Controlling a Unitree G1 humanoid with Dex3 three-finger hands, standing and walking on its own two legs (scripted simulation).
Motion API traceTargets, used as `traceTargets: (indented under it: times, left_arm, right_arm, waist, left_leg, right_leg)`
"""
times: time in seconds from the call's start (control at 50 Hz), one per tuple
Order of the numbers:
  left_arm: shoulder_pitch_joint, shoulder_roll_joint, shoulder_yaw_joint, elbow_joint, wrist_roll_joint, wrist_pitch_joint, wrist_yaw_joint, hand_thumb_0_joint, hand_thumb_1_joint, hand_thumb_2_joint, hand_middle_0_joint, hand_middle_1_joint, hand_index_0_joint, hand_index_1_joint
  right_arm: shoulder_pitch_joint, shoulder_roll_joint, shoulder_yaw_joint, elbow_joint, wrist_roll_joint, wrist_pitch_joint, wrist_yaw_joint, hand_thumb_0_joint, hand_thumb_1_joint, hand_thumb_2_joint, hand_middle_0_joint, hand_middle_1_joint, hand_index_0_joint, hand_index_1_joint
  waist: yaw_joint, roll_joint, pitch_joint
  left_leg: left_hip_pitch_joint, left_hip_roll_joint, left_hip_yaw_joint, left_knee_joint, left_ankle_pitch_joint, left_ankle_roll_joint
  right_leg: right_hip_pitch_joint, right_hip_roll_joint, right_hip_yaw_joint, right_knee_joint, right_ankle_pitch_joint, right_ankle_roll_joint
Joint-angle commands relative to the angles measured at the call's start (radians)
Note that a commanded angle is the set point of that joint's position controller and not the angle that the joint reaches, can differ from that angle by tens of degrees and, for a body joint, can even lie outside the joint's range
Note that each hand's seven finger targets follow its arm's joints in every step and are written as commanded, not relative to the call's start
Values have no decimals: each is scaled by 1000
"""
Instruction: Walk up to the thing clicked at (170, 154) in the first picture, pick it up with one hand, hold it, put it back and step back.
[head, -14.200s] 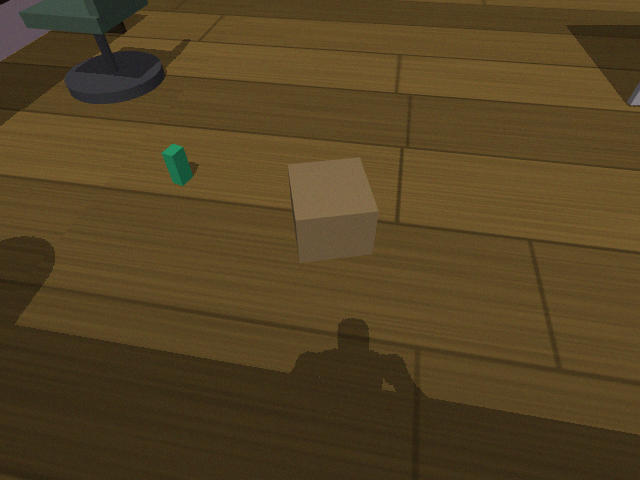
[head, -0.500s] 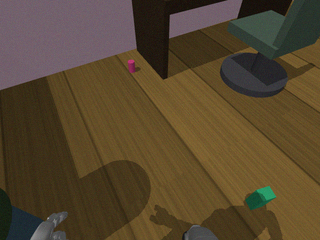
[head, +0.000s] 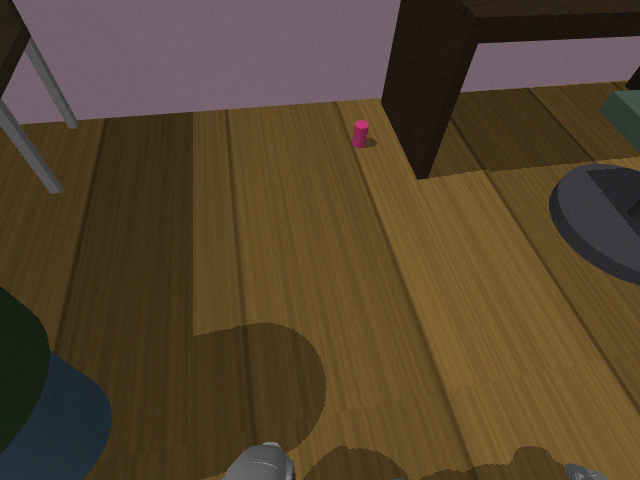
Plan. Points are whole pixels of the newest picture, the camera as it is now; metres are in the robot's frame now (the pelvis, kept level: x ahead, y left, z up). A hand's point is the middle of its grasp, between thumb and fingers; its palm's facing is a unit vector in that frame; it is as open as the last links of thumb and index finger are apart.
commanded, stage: walk up
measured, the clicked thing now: out of the picture +0.13 -0.59 -0.66
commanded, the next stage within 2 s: stand in 1.44 s
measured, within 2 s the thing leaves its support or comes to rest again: neither
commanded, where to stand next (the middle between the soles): +0.11 -0.01 m, yaw +9 degrees
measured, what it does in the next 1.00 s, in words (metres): steps on the spot: right foot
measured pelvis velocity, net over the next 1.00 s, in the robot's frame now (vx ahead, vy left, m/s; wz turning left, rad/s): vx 0.04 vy -0.03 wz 0.20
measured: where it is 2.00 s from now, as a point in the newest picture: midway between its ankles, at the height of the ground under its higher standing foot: outside the picture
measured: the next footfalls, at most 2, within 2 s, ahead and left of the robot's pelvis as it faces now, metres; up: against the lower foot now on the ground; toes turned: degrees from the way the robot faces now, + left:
right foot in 0.26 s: +0.11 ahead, -0.16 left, +0.00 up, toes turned +7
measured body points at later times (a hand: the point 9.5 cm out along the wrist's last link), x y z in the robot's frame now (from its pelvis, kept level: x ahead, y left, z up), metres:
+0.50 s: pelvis +0.01 -0.02 +0.00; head +0.04 -0.03 +0.44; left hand +0.03 +0.31 -0.11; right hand +0.16 -0.33 -0.12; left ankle +0.03 +0.09 -0.71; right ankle +0.06 -0.18 -0.72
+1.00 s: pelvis +0.04 -0.03 +0.02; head +0.04 -0.02 +0.47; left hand +0.07 +0.29 -0.11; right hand +0.18 -0.30 -0.11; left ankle +0.03 +0.09 -0.72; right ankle +0.07 -0.16 -0.72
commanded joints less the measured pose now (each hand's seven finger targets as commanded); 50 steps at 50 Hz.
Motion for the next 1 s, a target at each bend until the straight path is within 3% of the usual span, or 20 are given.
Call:
traceTargets:
  times: [0.0,0.06,0.14,0.22,0.24,0.26,0.28,0.34,0.4,0.46,0.48,0.5,0.52,0.54,0.62,0.66,0.7,0.78,0.88,0.98]
  left_arm:
    - [-9,209,52,-84,4,-10,33,0,900,900,-200,-300,-200,-300]
    - [45,176,55,-18,2,-5,27,0,900,900,-200,-300,-200,-300]
    - [51,158,57,18,-6,-11,34,0,900,900,-200,-300,-200,-300]
    - [53,181,68,38,10,-29,47,0,900,900,-200,-300,-200,-300]
    - [38,220,76,26,24,-40,52,0,900,900,-200,-300,-200,-300]
    - [-32,315,91,0,36,-49,55,0,900,900,-200,-300,-200,-300]
    - [-116,369,103,-19,32,-49,57,0,900,900,-200,-300,-200,-300]
    - [-155,279,80,-19,32,-58,63,0,900,900,-200,-300,-200,-300]
    - [-139,277,79,-14,39,-51,53,0,900,900,-200,-300,-200,-300]
    - [-180,244,61,-19,23,-31,44,0,900,900,-200,-300,-200,-300]
    - [-153,191,44,-12,17,-24,43,0,900,900,-200,-300,-200,-300]
    - [-151,112,23,-19,2,-18,39,0,900,900,-200,-300,-200,-300]
    - [-186,176,40,-6,1,-11,53,0,900,900,-200,-300,-200,-300]
    - [-195,212,46,5,5,-11,55,0,900,900,-200,-300,-200,-300]
    - [-87,164,33,92,-2,-38,52,0,900,900,-200,-300,-200,-300]
    - [-100,177,35,100,11,-51,56,0,900,900,-200,-300,-200,-300]
    - [-231,243,34,85,12,-50,49,0,900,900,-200,-300,-200,-300]
    - [-243,172,2,116,-4,-41,42,0,900,900,-200,-300,-200,-300]
    - [-259,169,2,167,-9,-48,40,0,900,900,-200,-300,-200,-300]
    - [-294,157,-5,197,-7,-43,40,0,900,900,-200,-300,-200,-300]
  right_arm:
    - [124,-287,-86,-68,28,-9,-38,0,-900,-900,200,300,200,300]
    - [21,-245,-57,-67,21,-8,-42,0,-900,-900,200,300,200,300]
    - [-50,-244,-50,-84,8,15,-30,0,-900,-900,200,300,200,300]
    - [-128,-218,-47,-101,16,59,-19,0,-900,-900,200,300,200,300]
    - [-115,-168,-33,-102,20,67,-19,0,-900,-900,200,300,200,300]
    - [-109,-112,-22,-105,21,71,-21,0,-900,-900,200,300,200,300]
    - [-109,-180,-45,-78,9,77,-33,0,-900,-900,200,300,200,300]
    - [-61,-200,-61,-21,16,70,-15,0,-900,-900,200,300,200,300]
    - [-63,-169,-52,3,8,60,5,0,-900,-900,200,300,200,300]
    - [-1,-158,-52,58,6,46,3,0,-900,-900,200,300,200,300]
    - [5,-167,-54,74,0,37,-5,0,-900,-900,200,300,200,300]
    - [-17,-240,-68,60,-17,28,-12,0,-900,-900,200,300,200,300]
    - [-46,-329,-79,48,-8,30,-11,0,-900,-900,200,300,200,300]
    - [-72,-313,-78,47,-5,30,-10,0,-900,-900,200,300,200,300]
    - [-150,-231,-34,64,9,25,-12,0,-900,-900,200,300,200,300]
    - [-148,-167,-8,74,23,32,-8,0,-900,-900,200,300,200,300]
    - [-102,-149,-7,114,23,37,-10,0,-900,-900,200,300,200,300]
    - [-160,-187,-1,160,14,26,-6,0,-900,-900,200,300,200,300]
    - [-176,-172,14,207,19,20,-8,0,-900,-900,200,300,200,300]
    - [-215,-168,12,234,17,26,-9,0,-900,-900,200,300,200,300]
  waist:
    - [-71,139,-167]
    - [-27,202,-107]
    - [-28,256,-115]
    - [3,179,-148]
    - [4,23,-126]
    - [-12,-197,-71]
    - [-17,-207,-48]
    - [-46,-107,-46]
    - [-23,-180,-89]
    - [-67,-123,-141]
    - [-71,-44,-158]
    - [-63,185,-155]
    - [-81,235,-115]
    - [-67,167,-67]
    - [-13,181,-127]
    - [-4,109,-154]
    - [-78,-18,-116]
    - [-46,70,-107]
    - [-45,77,-136]
    - [-49,85,-148]
  left_leg:
    - [350,363,-516,-272,195,246]
    - [137,245,-308,-226,261,169]
    - [-10,214,-269,-184,301,166]
    - [-113,138,-261,-58,-24,101]
    - [-136,60,-206,80,-101,59]
    - [-233,-78,-134,272,-287,-7]
    - [-174,-21,-170,395,-379,-24]
    - [-156,10,-130,374,-262,-30]
    - [-57,2,-49,176,-281,-32]
    - [174,-41,-2,-93,-120,-30]
    - [270,-14,-77,-196,-100,-18]
    - [288,179,-446,-297,-179,58]
    - [119,306,-620,-356,-329,178]
    - [65,307,-594,-356,-348,203]
    - [68,189,-319,-184,118,105]
    - [22,145,-246,-110,153,33]
    - [103,34,-146,-89,-80,-14]
    - [125,132,-271,-256,-57,25]
    - [150,107,-214,-259,141,-3]
    - [210,111,-204,-300,151,-7]
  right_leg:
    - [-345,-25,171,300,-103,-10]
    - [-201,-38,155,139,3,-8]
    - [-50,12,100,12,80,5]
    - [92,48,90,-212,184,-13]
    - [51,-53,256,-390,65,-45]
    - [-9,-305,615,-569,-26,-144]
    - [-110,-424,700,-576,38,-267]
    - [-34,-264,396,-443,243,-200]
    - [7,-209,290,-389,274,-176]
    - [-74,-169,205,-254,237,-126]
    - [-136,-140,162,-145,218,-91]
    - [-280,-36,97,7,100,-6]
    - [-255,13,142,41,-150,-4]
    - [-220,-9,180,78,-134,-10]
    - [2,19,128,-218,119,-7]
    - [140,-18,208,-375,294,-31]
    - [-4,-143,355,-434,194,-104]
    - [25,-14,177,-375,190,-30]
    - [138,-45,189,-437,335,-29]
    - [138,-46,173,-490,345,-15]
